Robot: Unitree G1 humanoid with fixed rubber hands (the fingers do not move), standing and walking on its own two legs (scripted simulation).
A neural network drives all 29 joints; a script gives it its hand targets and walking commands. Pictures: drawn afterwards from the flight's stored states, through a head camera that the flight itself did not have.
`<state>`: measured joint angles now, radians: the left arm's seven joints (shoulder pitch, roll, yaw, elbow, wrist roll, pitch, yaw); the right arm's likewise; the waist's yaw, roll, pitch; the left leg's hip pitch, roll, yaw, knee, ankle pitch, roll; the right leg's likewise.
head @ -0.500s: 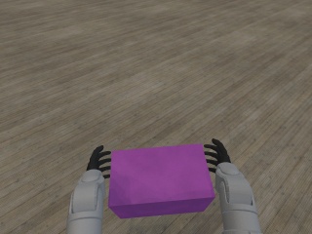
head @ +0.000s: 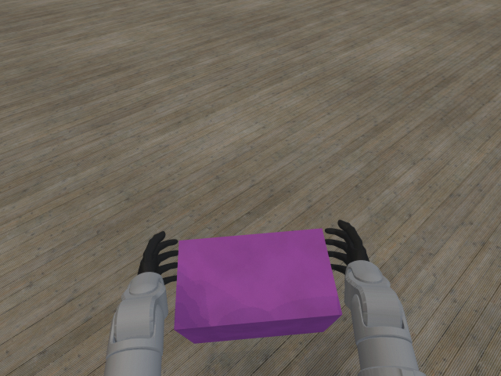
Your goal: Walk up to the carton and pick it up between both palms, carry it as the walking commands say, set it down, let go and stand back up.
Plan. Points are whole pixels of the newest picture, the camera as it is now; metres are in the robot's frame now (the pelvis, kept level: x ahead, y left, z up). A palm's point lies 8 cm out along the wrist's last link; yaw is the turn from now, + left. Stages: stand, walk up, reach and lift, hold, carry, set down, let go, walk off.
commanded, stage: carry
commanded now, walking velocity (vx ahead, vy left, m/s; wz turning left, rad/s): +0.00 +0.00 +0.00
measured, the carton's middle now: (255, 288) +0.29 +0.00 -0.06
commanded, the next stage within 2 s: hold in 0.02 s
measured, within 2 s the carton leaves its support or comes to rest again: neither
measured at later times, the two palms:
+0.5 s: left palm (140, 261) +0.28 +0.18 +0.06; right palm (357, 254) +0.28 -0.15 +0.07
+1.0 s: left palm (157, 273) +0.30 +0.18 -0.03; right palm (345, 269) +0.30 -0.16 -0.01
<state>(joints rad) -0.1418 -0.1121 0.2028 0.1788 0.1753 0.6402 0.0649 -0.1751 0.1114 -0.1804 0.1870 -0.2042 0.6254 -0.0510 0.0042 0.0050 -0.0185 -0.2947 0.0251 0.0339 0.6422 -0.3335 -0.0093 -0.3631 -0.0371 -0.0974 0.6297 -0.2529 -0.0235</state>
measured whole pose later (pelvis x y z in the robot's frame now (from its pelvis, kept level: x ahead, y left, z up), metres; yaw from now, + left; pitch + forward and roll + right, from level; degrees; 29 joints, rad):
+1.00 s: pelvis -0.01 +0.02 +0.00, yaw -1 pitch +4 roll +0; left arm -0.35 -0.13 0.36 0.50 0.27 0.43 0.03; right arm -0.35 0.15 -0.39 0.44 -0.32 0.44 0.02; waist -0.02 0.00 0.02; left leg -0.41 -0.04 -0.06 0.66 -0.32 0.01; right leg -0.47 0.04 0.06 0.61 -0.22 0.01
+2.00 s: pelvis -0.06 +0.01 -0.15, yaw +0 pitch +37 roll +1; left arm -0.65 -0.05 0.36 0.60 0.10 0.30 0.18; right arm -0.70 0.05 -0.34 0.58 -0.19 0.32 -0.14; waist 0.00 0.01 -0.23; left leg -1.55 -0.09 -0.05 1.40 -0.49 -0.03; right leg -1.62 0.07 0.07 1.35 -0.38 0.01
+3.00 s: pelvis -0.12 +0.01 -0.31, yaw +1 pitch +23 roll +1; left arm -1.16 0.14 0.27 0.53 -0.07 0.30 0.29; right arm -1.22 -0.19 -0.27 0.57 0.03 0.30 -0.20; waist -0.01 0.01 0.55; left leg -1.80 -0.14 -0.03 1.98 -0.58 -0.05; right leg -1.87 0.10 0.07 1.91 -0.44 0.06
